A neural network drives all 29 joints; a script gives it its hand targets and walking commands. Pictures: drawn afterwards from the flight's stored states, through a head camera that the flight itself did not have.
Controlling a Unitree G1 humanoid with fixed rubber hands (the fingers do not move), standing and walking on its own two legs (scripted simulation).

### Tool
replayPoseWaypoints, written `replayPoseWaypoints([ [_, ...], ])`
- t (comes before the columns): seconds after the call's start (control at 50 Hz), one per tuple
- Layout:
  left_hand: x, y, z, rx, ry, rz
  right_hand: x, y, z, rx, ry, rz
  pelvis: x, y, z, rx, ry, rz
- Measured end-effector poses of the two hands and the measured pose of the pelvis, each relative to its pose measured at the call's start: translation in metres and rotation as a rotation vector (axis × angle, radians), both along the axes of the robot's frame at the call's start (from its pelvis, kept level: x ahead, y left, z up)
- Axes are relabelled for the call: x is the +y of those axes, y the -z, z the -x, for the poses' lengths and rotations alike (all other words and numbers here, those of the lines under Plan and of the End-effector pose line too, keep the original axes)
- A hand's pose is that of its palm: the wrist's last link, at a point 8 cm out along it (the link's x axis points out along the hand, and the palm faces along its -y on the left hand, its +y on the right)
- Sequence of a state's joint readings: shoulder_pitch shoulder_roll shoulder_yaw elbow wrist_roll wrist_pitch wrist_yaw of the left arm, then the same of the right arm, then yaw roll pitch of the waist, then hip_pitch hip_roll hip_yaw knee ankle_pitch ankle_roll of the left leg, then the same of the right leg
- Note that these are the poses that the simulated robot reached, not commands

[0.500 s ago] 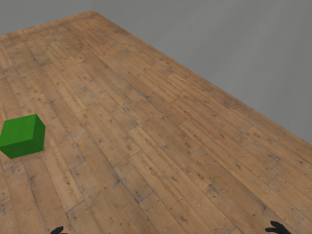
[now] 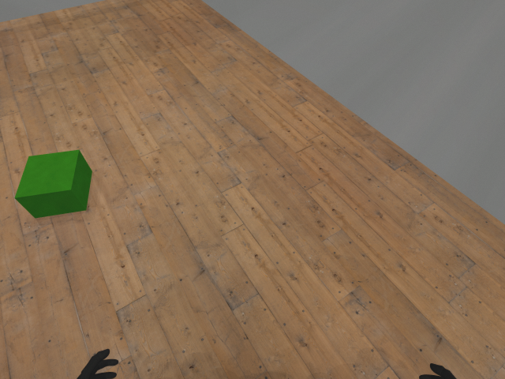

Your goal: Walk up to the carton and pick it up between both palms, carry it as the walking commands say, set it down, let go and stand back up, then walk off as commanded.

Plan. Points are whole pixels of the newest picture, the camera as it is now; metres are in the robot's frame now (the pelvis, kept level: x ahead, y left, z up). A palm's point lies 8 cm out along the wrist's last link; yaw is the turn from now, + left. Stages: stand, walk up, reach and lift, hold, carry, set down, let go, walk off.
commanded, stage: walk up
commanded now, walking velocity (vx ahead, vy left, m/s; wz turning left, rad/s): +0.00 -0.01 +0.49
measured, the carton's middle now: (57, 183) +1.07 +0.92 -0.68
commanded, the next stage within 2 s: none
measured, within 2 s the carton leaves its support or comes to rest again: neither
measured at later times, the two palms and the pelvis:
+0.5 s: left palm out of the picture -0.07 +0.27 -0.08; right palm (392, 298) +0.25 -0.24 -0.08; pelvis +0.03 -0.01 +0.02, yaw +14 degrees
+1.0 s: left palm (3, 305) +0.27 +0.45 -0.08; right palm (308, 283) +0.29 -0.09 -0.10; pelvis +0.21 +0.17 +0.02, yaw +27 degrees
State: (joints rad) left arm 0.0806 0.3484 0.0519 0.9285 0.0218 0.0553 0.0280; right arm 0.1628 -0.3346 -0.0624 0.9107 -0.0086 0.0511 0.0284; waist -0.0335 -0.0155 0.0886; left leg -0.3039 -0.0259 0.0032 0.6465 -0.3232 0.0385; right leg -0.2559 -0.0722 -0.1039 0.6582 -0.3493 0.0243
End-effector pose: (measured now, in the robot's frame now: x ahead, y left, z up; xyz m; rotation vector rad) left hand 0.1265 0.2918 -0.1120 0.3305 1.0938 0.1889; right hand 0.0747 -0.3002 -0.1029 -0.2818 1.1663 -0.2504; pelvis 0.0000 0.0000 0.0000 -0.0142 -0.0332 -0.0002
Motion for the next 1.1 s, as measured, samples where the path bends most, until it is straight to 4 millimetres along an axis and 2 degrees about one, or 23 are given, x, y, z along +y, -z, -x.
replayPoseWaypoints([
  [0.04,-0.001,0.004,0.008,0.008,-0.035,0.015,0.013,0.005,0.004,0.018,-0.015,-0.019,0.002,0.000,0.002,0.008,-0.019,0.001],
  [0.14,-0.015,-0.006,0.021,0.002,-0.073,0.048,0.030,0.004,0.013,0.077,-0.051,-0.053,-0.002,-0.012,0.006,0.030,-0.074,0.012],
  [0.2,-0.022,-0.013,0.027,-0.011,-0.099,0.053,0.028,0.002,0.010,0.084,-0.077,-0.061,-0.010,-0.017,0.007,0.043,-0.108,0.017],
  [0.26,-0.028,-0.019,0.033,-0.039,-0.127,0.043,0.017,0.002,-0.001,0.085,-0.115,-0.074,-0.020,-0.017,0.006,0.050,-0.146,0.017],
  [0.3,-0.027,-0.017,0.049,-0.049,-0.165,0.008,0.009,0.007,-0.024,0.061,-0.162,-0.085,-0.029,-0.010,0.002,0.059,-0.165,-0.013],
  [0.34,-0.024,-0.014,0.081,-0.007,-0.219,-0.030,0.007,0.008,-0.056,0.002,-0.227,-0.085,-0.033,-0.006,0.002,0.049,-0.176,-0.015],
  [0.4,-0.021,-0.020,0.135,0.102,-0.291,-0.052,0.021,-0.006,-0.106,-0.099,-0.309,-0.111,-0.029,-0.013,-0.006,0.029,-0.194,-0.024],
  [0.46,-0.020,-0.030,0.177,0.181,-0.361,-0.054,0.044,-0.019,-0.150,-0.166,-0.376,-0.147,-0.019,-0.019,-0.020,0.023,-0.218,-0.047],
  [0.52,-0.018,-0.036,0.208,0.240,-0.429,-0.040,0.077,-0.025,-0.188,-0.203,-0.438,-0.181,-0.004,-0.022,-0.034,0.025,-0.250,-0.059],
  [0.56,-0.016,-0.037,0.221,0.276,-0.472,-0.023,0.105,-0.026,-0.212,-0.220,-0.482,-0.205,0.010,-0.021,-0.045,0.030,-0.271,-0.061],
  [0.6,-0.010,-0.035,0.228,0.305,-0.507,-0.002,0.138,-0.025,-0.235,-0.232,-0.525,-0.228,0.026,-0.018,-0.056,0.036,-0.293,-0.057],
  [0.66,0.009,-0.023,0.224,0.332,-0.542,0.031,0.193,-0.020,-0.269,-0.246,-0.587,-0.245,0.055,-0.009,-0.075,0.055,-0.324,-0.044],
  [0.72,0.044,-0.001,0.205,0.334,-0.559,0.052,0.241,-0.006,-0.298,-0.263,-0.630,-0.224,0.092,0.010,-0.096,0.076,-0.355,-0.027],
  [0.74,0.059,0.007,0.193,0.321,-0.555,0.055,0.251,0.000,-0.301,-0.255,-0.634,-0.210,0.101,0.014,-0.100,0.080,-0.371,-0.028],
  [0.78,0.087,0.013,0.150,0.240,-0.528,0.056,0.260,0.009,-0.292,-0.192,-0.622,-0.180,0.115,0.013,-0.110,0.082,-0.384,-0.014],
  [0.86,0.128,0.003,0.032,0.015,-0.425,0.077,0.243,0.009,-0.249,-0.006,-0.529,-0.111,0.135,-0.004,-0.139,0.079,-0.414,0.001],
  [0.92,0.145,-0.010,-0.048,-0.100,-0.356,0.102,0.225,0.000,-0.226,0.094,-0.447,-0.066,0.150,-0.014,-0.167,0.070,-0.444,0.005],
  [0.96,0.153,-0.020,-0.099,-0.170,-0.324,0.114,0.214,-0.005,-0.218,0.150,-0.405,-0.039,0.159,-0.018,-0.187,0.064,-0.462,0.004],
  [1.04,0.170,-0.041,-0.188,-0.293,-0.287,0.110,0.205,-0.004,-0.223,0.236,-0.351,-0.020,0.174,-0.018,-0.231,0.054,-0.486,-0.011],
  [1.1,0.185,-0.048,-0.238,-0.347,-0.290,0.079,0.209,0.009,-0.246,0.276,-0.339,-0.030,0.184,-0.011,-0.270,0.053,-0.505,-0.025],
])
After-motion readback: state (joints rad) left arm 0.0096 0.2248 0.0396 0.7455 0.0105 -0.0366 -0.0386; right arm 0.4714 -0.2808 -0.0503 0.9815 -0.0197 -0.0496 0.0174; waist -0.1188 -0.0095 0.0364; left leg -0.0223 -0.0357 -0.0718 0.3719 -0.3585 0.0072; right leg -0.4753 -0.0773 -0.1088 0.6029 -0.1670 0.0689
